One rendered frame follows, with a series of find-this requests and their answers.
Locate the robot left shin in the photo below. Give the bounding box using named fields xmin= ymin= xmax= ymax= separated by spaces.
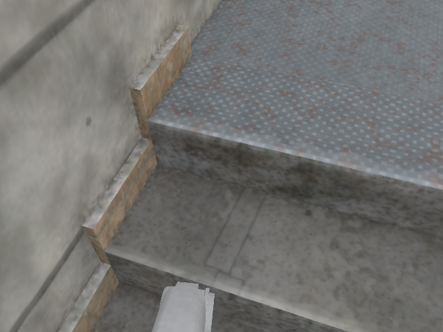
xmin=160 ymin=286 xmax=173 ymax=305

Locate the robot left thigh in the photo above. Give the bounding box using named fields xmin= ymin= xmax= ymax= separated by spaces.
xmin=152 ymin=282 xmax=215 ymax=332

